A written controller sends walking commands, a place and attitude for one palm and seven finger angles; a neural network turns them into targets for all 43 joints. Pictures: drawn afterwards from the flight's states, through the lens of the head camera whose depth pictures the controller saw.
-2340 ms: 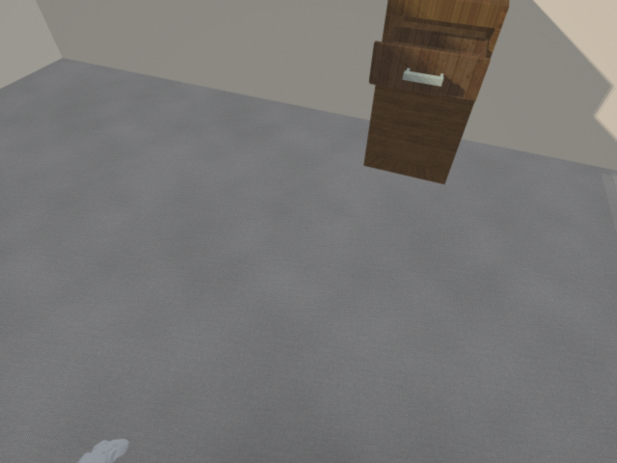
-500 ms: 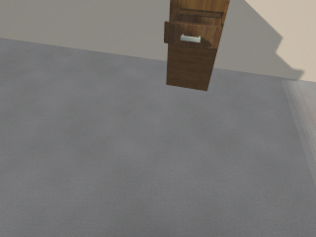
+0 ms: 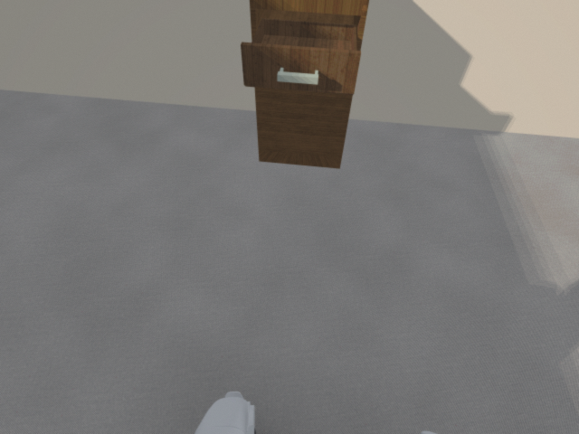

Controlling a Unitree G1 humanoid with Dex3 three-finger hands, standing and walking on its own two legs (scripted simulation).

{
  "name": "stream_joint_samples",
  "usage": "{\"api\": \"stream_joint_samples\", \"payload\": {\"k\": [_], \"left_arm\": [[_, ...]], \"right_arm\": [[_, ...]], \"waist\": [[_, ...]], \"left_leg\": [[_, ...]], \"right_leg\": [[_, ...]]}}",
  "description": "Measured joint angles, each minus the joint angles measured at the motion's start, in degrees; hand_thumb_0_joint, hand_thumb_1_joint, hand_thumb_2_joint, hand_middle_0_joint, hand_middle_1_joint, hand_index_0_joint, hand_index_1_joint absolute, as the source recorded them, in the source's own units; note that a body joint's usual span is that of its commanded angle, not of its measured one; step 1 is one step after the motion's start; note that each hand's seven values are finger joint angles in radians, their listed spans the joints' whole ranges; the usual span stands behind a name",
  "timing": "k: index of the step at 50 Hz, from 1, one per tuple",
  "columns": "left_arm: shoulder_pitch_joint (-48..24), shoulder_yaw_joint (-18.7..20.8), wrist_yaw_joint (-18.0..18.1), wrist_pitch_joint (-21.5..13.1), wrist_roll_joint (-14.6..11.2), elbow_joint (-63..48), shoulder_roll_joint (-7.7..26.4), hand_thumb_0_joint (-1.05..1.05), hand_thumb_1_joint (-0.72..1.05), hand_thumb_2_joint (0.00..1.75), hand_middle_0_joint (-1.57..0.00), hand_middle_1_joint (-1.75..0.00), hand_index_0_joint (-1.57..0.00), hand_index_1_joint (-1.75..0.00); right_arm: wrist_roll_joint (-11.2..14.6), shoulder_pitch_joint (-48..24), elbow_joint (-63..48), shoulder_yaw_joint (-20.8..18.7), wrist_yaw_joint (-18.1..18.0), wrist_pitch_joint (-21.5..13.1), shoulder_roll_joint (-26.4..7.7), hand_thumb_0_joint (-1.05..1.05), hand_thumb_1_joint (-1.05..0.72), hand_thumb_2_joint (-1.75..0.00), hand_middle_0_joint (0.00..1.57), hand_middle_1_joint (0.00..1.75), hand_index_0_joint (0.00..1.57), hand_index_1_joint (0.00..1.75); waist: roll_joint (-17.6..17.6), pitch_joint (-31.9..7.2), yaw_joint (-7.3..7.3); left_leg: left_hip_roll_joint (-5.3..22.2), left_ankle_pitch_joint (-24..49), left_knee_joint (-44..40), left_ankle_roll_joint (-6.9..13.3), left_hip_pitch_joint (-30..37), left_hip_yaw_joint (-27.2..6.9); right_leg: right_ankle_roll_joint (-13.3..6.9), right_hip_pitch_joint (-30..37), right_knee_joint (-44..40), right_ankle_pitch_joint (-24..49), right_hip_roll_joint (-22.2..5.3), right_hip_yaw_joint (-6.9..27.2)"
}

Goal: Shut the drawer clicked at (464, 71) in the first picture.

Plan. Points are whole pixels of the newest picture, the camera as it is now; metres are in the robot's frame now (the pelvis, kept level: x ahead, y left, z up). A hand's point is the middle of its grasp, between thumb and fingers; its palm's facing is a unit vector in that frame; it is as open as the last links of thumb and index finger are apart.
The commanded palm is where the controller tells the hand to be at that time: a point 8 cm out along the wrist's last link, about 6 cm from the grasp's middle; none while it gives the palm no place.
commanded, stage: walk to a spot facing it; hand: left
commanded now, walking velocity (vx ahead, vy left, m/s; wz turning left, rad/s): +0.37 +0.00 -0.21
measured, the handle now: (298, 74) +1.16 +0.08 -0.10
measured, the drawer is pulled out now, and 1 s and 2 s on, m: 0.30 0.30 0.30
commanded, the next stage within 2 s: turn to face it in 1.06 s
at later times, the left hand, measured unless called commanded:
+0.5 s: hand (187, 323) +0.32 +0.23 -0.17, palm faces -0.15 -0.98 -0.15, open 7.4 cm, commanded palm none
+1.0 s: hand (254, 240) +0.52 +0.13 -0.16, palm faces -0.28 -0.93 -0.24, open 7.2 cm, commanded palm none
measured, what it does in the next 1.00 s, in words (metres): walks ahead, turning right: left foot, then right foot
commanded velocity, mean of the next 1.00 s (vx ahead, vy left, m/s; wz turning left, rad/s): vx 0.36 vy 0.00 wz -0.26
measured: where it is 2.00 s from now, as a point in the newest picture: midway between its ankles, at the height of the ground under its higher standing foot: (318, 331)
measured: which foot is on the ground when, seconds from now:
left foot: up 0.00-0.08, down 0.10-0.76, up 0.78-1.00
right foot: down 0.00-0.10, up 0.12-0.72, down 0.74-1.00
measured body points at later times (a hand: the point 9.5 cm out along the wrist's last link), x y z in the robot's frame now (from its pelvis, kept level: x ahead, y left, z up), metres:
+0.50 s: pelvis +0.22 +0.06 +0.01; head +0.22 +0.08 +0.46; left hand +0.33 +0.28 -0.15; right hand +0.12 -0.15 -0.13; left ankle +0.17 +0.12 -0.74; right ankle +0.29 -0.11 -0.65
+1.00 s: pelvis +0.43 -0.04 +0.00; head +0.43 -0.05 +0.45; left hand +0.54 +0.18 -0.14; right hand +0.38 -0.27 -0.15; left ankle +0.51 +0.11 -0.65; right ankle +0.40 -0.09 -0.74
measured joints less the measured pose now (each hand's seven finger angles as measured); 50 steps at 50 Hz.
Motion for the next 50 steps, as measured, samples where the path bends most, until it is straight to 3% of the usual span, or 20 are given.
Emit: {"api": "stream_joint_samples", "payload": {"k": [3, 5, 7, 9, 11, 13, 20, 26, 33, 36, 38, 40, 42, 45, 50], "left_arm": [[0.5, 0.2, 0.2, 0.2, 0.1, 0.5, 0.5, 0.00, 0.90, 0.90, -0.20, -0.30, -0.20, -0.30], [1.2, 0.6, 0.2, 0.4, -0.1, 1.1, 1.0, 0.00, 0.90, 0.90, -0.20, -0.30, -0.20, -0.30], [0.0, 1.2, 0.0, 1.3, -0.6, 1.9, 1.7, 0.00, 0.90, 0.90, -0.20, -0.30, -0.20, -0.30], [-1.4, 1.5, -0.2, 1.9, -0.7, 1.9, 2.5, 0.00, 0.90, 0.90, -0.20, -0.30, -0.20, -0.30], [-3.5, 2.1, -0.6, 2.4, -0.3, 1.3, 3.4, 0.00, 0.90, 0.90, -0.20, -0.30, -0.20, -0.30], [-5.8, 2.7, -0.9, 2.9, 0.1, -0.2, 4.2, 0.00, 0.91, 0.90, -0.19, -0.30, -0.19, -0.30], [-11.6, 3.8, -1.6, 4.5, 0.6, -4.2, 5.0, 0.00, 0.91, 0.90, -0.19, -0.30, -0.19, -0.30], [-14.7, 3.3, -2.4, 5.7, 0.6, -4.1, 4.0, 0.00, 0.91, 0.90, -0.19, -0.30, -0.19, -0.30], [-18.9, 2.2, -2.9, 5.7, 0.3, -4.5, 1.8, 0.00, 0.91, 0.90, -0.19, -0.30, -0.19, -0.30], [-20.1, 1.8, -2.8, 4.3, 0.4, -5.5, 1.1, 0.00, 0.91, 0.90, -0.19, -0.30, -0.19, -0.30], [-19.7, 2.0, -2.6, 2.3, 0.5, -6.1, 1.4, 0.00, 0.91, 0.90, -0.19, -0.30, -0.19, -0.30], [-18.8, 2.2, -1.9, 1.4, -0.3, -6.0, 1.6, 0.00, 0.90, 0.90, -0.19, -0.30, -0.20, -0.30], [-17.2, 2.4, -1.3, 1.5, -0.9, -5.2, 1.8, 0.00, 0.91, 0.90, -0.20, -0.30, -0.20, -0.30], [-14.7, 3.2, 0.0, 0.8, -1.0, -4.1, 3.1, -0.02, 0.94, 0.90, -0.20, -0.30, -0.20, -0.30], [-10.0, 2.4, -0.2, 0.2, -0.4, -1.6, 3.2, -0.02, 0.93, 0.90, -0.20, -0.30, -0.20, -0.30]], "right_arm": [[0.1, -1.2, -0.5, 0.4, 0.2, -0.6, 0.9, 0.01, -0.91, -0.90, 0.20, 0.30, 0.20, 0.30], [-0.1, -1.3, -1.1, 0.8, -0.1, -1.8, 1.4, 0.01, -0.91, -0.90, 0.20, 0.30, 0.20, 0.30], [-0.5, -1.2, -1.3, 1.0, -0.6, -3.0, 2.1, 0.00, -0.91, -0.90, 0.20, 0.30, 0.20, 0.30], [-0.4, 0.1, -1.0, 1.3, -1.1, -3.4, 2.5, 0.00, -0.91, -0.90, 0.20, 0.30, 0.21, 0.30], [-0.3, 2.5, 0.0, 1.2, -1.7, -3.6, 2.8, 0.00, -0.91, -0.90, 0.20, 0.30, 0.21, 0.30], [0.3, 5.1, 0.8, -0.1, -3.0, -4.3, 2.3, -0.01, -0.93, -0.90, 0.21, 0.30, 0.21, 0.30], [0.4, 13.5, 5.7, 0.0, -3.3, -4.0, 0.8, -0.01, -0.94, -0.90, 0.20, 0.30, 0.20, 0.30], [0.2, 18.8, 7.9, 0.9, -3.4, -4.0, 2.5, 0.00, -0.92, -0.90, 0.20, 0.30, 0.20, 0.30], [-0.4, 23.1, 9.7, 1.8, -3.3, -3.6, 4.8, 0.00, -0.91, -0.90, 0.20, 0.30, 0.20, 0.30], [-0.4, 24.4, 10.8, 1.8, -3.1, -2.8, 5.3, 0.00, -0.91, -0.90, 0.20, 0.30, 0.20, 0.30], [0.2, 24.9, 11.4, 1.8, -2.6, -2.0, 5.9, 0.00, -0.90, -0.90, 0.20, 0.30, 0.21, 0.30], [0.7, 22.7, 11.3, 1.5, -2.3, -0.9, 5.7, 0.01, -0.90, -0.90, 0.21, 0.30, 0.21, 0.30], [0.6, 19.7, 10.1, 0.9, -2.3, -0.4, 5.1, 0.01, -0.90, -0.90, 0.21, 0.30, 0.21, 0.30], [-0.1, 14.7, 7.0, 0.1, -2.4, -0.4, 3.8, 0.01, -0.91, -0.90, 0.20, 0.30, 0.20, 0.30], [-0.6, 7.6, 2.9, -1.0, -2.5, -0.6, 0.7, 0.01, -0.93, -0.90, 0.20, 0.30, 0.20, 0.30]], "waist": [[-0.8, 0.5, 0.76], [-1.7, 0.7, 0.49], [-3.0, 1.6, -0.06], [-3.5, 1.9, -0.30], [-3.6, 1.6, -0.84], [-3.6, 1.2, -1.18], [-4.2, -0.9, -1.47], [-3.5, -0.3, -3.50], [-1.6, 2.2, -6.42], [-0.4, 3.1, -6.59], [-1.0, 2.9, -5.40], [-1.1, 3.6, -4.82], [-1.1, 3.2, -4.68], [-0.6, 1.6, -4.44], [0.8, -0.5, -4.05]], "left_leg": [[-1.5, -1.4, -7.8, 1.4, 4.1, 1.0], [-3.2, -1.1, -13.2, 2.8, 8.8, 1.9], [-3.8, -4.6, -9.9, 5.1, 9.6, 3.4], [-3.8, -7.4, -10.1, 6.3, 12.8, 5.2], [-4.0, -7.4, -13.5, 6.3, 16.8, 6.2], [-4.6, -6.9, -17.6, 6.6, 20.5, 7.1], [-6.4, -7.2, -27.4, 6.6, 30.2, 10.3], [-6.5, -10.1, -30.7, 5.5, 36.5, 12.6], [-5.1, -15.6, -30.7, 2.8, 42.1, 15.4], [-2.5, -20.0, -24.7, 1.1, 42.3, 16.3], [0.0, -20.6, -9.3, 1.0, 37.5, 15.1], [0.5, -20.7, 11.8, 1.6, 28.6, 7.3], [0.6, -16.4, 23.0, 2.0, 20.7, 2.4], [1.9, -10.9, 24.0, 1.8, 11.3, -0.8], [3.2, -5.5, 15.6, 0.6, 2.6, -1.5]], "right_leg": [[1.1, 2.4, 0.9, -3.3, -0.7, 0.9], [1.7, 1.7, 7.2, -7.6, -1.5, 1.5], [1.0, -5.4, 26.3, -9.9, -2.3, 1.4], [0.3, -13.9, 45.2, -7.8, -2.6, 0.9], [0.5, -21.1, 54.5, -3.1, -4.0, -1.2], [0.9, -26.9, 56.5, 0.8, -5.7, -2.2], [3.1, -39.3, 51.5, 11.5, -9.5, -2.1], [3.5, -39.7, 40.8, 14.3, -10.4, -4.7], [0.7, -34.2, 26.5, 9.2, -8.0, -9.7], [-1.6, -29.5, 21.0, 5.8, -5.2, -11.8], [-3.3, -26.7, 18.9, 10.6, -4.5, -12.2], [-3.9, -25.7, 21.9, 6.5, -3.5, -11.8], [-3.6, -22.4, 19.8, 3.8, -2.5, -11.4], [-3.1, -17.9, 13.8, 5.0, -1.3, -10.7], [-2.6, -12.3, 7.3, 5.1, -0.6, -9.3]]}}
